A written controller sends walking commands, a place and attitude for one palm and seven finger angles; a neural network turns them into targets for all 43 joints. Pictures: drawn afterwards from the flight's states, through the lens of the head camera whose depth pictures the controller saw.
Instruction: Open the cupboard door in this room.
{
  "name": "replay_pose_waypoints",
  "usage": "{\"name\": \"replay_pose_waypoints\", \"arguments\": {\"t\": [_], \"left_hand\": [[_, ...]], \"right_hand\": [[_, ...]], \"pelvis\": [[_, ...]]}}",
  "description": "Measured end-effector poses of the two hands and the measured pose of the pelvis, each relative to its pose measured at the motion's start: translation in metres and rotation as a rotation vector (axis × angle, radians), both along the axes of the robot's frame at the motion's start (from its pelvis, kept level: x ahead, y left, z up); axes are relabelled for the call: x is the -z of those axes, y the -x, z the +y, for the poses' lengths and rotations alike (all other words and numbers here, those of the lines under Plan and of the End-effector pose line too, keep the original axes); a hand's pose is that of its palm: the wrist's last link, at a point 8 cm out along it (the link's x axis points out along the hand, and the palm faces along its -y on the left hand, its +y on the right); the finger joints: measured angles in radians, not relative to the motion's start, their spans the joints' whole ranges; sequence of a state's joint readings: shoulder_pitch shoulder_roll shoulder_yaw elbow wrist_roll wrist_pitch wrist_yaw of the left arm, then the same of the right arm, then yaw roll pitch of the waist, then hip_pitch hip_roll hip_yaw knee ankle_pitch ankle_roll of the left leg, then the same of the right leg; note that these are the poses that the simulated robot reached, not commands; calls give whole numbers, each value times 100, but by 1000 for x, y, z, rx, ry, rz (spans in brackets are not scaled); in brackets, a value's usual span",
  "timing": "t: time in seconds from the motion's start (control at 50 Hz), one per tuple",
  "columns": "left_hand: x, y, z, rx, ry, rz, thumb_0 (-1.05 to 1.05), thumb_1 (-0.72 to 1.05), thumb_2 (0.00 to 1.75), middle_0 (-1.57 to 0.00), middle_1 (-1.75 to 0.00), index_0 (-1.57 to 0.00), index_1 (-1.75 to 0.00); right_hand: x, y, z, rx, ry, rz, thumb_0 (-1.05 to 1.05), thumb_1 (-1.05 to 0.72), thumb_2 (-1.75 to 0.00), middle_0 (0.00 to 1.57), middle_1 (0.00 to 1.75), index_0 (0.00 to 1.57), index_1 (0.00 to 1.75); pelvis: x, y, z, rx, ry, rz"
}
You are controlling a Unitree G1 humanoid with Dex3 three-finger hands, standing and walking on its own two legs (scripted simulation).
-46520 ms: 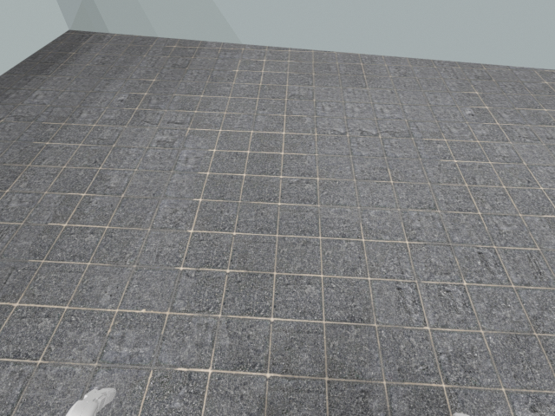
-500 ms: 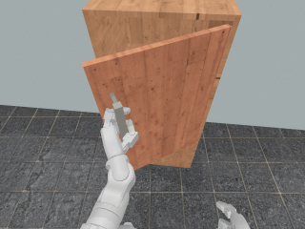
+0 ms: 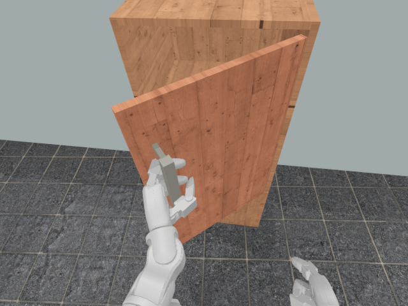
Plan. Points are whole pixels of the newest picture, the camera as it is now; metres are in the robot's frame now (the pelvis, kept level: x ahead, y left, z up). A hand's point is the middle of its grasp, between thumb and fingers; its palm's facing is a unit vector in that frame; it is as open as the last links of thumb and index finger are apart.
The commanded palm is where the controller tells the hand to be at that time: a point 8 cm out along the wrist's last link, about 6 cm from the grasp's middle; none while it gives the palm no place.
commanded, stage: open thumb and fingers to let go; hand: left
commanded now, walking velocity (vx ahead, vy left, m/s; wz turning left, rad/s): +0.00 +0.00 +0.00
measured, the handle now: (167, 178) +0.35 +0.09 +0.07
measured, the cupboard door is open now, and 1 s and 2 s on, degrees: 41 45 45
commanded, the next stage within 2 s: slide the hand sideways off the handle in 0.60 s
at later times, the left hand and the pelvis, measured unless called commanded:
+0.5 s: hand (182, 201) +0.30 +0.05 +0.07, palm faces +0.24 -0.97 -0.02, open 14.6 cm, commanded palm +0.26 +0.08 +0.07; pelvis +0.00 +0.01 +0.00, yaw +0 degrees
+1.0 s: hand (184, 227) +0.25 +0.05 +0.07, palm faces -0.23 -0.97 +0.04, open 16.4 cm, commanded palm +0.24 +0.10 +0.07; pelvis -0.02 +0.03 +0.00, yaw -1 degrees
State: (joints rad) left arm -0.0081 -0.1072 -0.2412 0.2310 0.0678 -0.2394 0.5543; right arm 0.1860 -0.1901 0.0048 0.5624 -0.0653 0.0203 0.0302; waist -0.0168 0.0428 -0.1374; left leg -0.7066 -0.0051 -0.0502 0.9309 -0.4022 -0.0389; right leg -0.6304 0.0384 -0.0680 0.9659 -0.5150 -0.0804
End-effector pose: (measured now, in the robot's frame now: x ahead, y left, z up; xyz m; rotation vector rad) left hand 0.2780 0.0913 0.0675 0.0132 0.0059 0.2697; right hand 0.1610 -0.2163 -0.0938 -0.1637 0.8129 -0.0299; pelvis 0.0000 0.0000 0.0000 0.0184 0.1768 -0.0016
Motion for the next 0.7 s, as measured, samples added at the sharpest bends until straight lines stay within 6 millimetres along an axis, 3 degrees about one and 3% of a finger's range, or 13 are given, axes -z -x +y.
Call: {"name": "replay_pose_waypoints", "arguments": {"t": [0.34,0.62,0.7], "left_hand": [[1,9,8,23,-2,6,0,-33,37,-31,-117,-31,-117],[0,13,4,59,-6,-3,-1,-49,30,-24,-64,-23,-64],[0,13,5,55,-6,-2,-1,-49,30,-29,-57,-27,-60]], "right_hand": [[1,2,8,11,-10,2,1,-90,-90,20,30,20,30],[-3,5,15,4,-5,-29,1,-90,-90,20,30,20,30],[-2,6,19,-2,-8,-32,1,-90,-90,20,30,20,30]], "pelvis": [[2,-6,7,2,8,2],[4,3,14,1,18,-11],[5,7,16,1,21,-14]]}}
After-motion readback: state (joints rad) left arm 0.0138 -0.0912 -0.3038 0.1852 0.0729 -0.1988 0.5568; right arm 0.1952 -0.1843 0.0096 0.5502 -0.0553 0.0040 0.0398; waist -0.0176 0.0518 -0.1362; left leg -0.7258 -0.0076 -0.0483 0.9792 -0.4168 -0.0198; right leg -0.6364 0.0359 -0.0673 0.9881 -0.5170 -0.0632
